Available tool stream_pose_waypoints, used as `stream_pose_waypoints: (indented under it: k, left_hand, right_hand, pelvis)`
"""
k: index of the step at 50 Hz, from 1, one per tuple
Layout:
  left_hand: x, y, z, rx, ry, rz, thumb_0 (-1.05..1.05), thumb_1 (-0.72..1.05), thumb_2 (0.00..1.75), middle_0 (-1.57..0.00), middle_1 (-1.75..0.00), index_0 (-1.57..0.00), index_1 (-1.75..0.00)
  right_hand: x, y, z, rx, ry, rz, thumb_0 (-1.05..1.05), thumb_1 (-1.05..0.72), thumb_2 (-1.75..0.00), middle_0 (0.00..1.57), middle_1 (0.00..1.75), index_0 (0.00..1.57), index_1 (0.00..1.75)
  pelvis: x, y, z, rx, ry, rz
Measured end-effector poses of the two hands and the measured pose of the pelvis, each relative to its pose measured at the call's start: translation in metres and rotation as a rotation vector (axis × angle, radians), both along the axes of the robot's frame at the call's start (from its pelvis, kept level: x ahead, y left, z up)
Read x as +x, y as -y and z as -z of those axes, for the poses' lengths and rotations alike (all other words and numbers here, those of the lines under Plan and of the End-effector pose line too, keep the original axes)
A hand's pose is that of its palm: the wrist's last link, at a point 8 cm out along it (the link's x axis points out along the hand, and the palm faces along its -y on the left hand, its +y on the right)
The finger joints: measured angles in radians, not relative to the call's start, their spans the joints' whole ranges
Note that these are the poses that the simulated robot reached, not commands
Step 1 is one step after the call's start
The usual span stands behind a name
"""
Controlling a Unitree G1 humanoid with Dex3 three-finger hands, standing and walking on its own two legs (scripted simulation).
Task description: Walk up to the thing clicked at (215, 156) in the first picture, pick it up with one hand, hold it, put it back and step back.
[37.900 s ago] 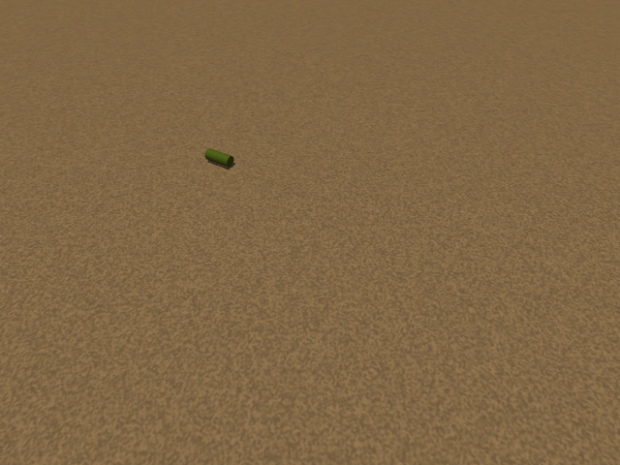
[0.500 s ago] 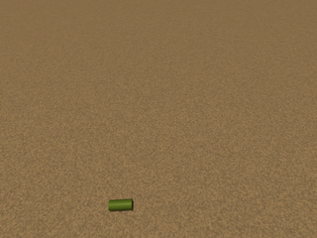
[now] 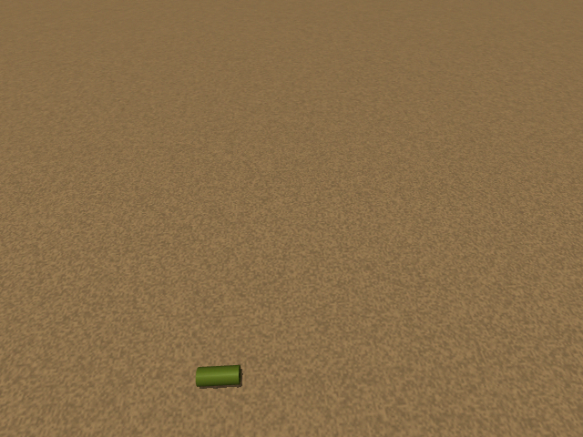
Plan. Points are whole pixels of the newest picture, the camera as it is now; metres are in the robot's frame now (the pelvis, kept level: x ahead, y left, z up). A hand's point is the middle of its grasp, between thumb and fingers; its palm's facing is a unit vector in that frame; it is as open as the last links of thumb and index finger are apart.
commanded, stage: stand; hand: left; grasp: from above
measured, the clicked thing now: (218, 375) +0.45 +0.26 -0.75
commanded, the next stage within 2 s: step back in 0.50 s
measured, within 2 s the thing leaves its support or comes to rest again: neither
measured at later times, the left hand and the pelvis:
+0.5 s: hand out of the picture +0.07 +0.25 -0.16, palm faces +0.00 -0.94 -0.34, open 7.4 cm; pelvis +0.00 -0.01 +0.00, yaw +0 degrees
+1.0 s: hand out of the picture +0.06 +0.31 -0.18, palm faces -0.07 -0.93 -0.36, open 7.4 cm; pelvis -0.07 +0.05 -0.01, yaw -3 degrees
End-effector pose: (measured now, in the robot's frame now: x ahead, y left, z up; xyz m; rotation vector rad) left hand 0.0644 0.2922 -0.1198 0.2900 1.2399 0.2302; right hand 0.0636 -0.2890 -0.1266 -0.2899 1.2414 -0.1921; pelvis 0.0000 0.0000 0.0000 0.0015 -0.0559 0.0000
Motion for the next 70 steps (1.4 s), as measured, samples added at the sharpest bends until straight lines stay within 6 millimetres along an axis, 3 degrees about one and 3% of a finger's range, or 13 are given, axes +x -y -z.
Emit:
stream_pose_waypoints:
  k: [25, 32, 39, 43, 49, 55, 63, 70]
  left_hand:
    - [0.004, 0.003, -0.001, 0.006, -0.007, 0.012, 0.01, 0.91, 0.90, -0.20, -0.30, -0.20, -0.30]
    - [0.008, -0.014, 0.003, 0.028, 0.020, 0.012, 0.01, 0.90, 0.90, -0.21, -0.30, -0.20, -0.30]
    - [0.025, -0.054, 0.022, 0.041, 0.082, 0.063, 0.01, 0.90, 0.90, -0.21, -0.30, -0.20, -0.30]
    - [0.025, -0.063, 0.024, 0.037, 0.093, 0.069, 0.01, 0.91, 0.90, -0.20, -0.30, -0.20, -0.30]
    - [-0.002, -0.064, 0.021, 0.018, 0.051, 0.105, 0.01, 0.91, 0.90, -0.20, -0.30, -0.20, -0.30]
    - [-0.037, -0.062, 0.022, 0.026, 0.006, 0.129, 0.01, 0.91, 0.90, -0.20, -0.30, -0.20, -0.30]
    - [-0.083, -0.047, 0.014, 0.062, 0.033, 0.152, 0.01, 0.91, 0.90, -0.20, -0.30, -0.20, -0.30]
    - [-0.126, -0.036, -0.008, 0.066, 0.062, 0.130, 0.01, 0.91, 0.90, -0.21, -0.30, -0.20, -0.30]
  right_hand:
    - [-0.003, 0.008, 0.001, 0.000, -0.018, 0.006, 0.01, -0.91, -0.90, 0.20, 0.30, 0.20, 0.30]
    - [-0.002, 0.014, 0.001, -0.035, -0.006, 0.015, 0.01, -0.91, -0.90, 0.20, 0.30, 0.21, 0.30]
    - [-0.031, 0.002, -0.003, -0.121, -0.016, 0.007, 0.00, -0.91, -0.90, 0.20, 0.30, 0.20, 0.30]
    - [-0.059, -0.015, -0.011, -0.127, -0.058, 0.009, 0.00, -0.91, -0.90, 0.20, 0.30, 0.20, 0.30]
    - [-0.080, -0.030, -0.018, -0.128, -0.026, 0.041, 0.01, -0.90, -0.90, 0.20, 0.30, 0.21, 0.30]
    - [-0.093, -0.033, -0.011, -0.104, 0.053, 0.051, 0.01, -0.90, -0.90, 0.20, 0.30, 0.21, 0.30]
    - [-0.126, -0.014, 0.011, -0.058, 0.112, 0.062, 0.01, -0.90, -0.90, 0.20, 0.30, 0.21, 0.30]
    - [-0.168, -0.004, 0.004, -0.048, 0.082, 0.070, 0.01, -0.91, -0.90, 0.20, 0.30, 0.21, 0.30]
  pelvis:
    - [0.004, 0.006, 0.000, 0.001, -0.007, 0.003]
    - [-0.016, -0.004, 0.008, -0.003, -0.022, 0.008]
    - [-0.038, -0.036, 0.026, -0.012, -0.040, 0.002]
    - [-0.053, -0.045, 0.020, -0.019, -0.029, 0.009]
    - [-0.069, -0.054, 0.013, -0.027, -0.032, 0.043]
    - [-0.093, -0.054, 0.017, -0.019, -0.023, 0.082]
    - [-0.137, -0.037, 0.030, -0.021, -0.005, 0.119]
    - [-0.171, -0.031, 0.016, 0.022, -0.015, 0.104]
